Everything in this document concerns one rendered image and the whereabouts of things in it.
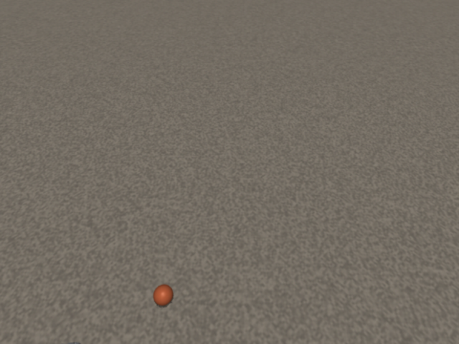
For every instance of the ball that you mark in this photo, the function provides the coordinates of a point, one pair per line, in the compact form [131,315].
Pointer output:
[163,294]

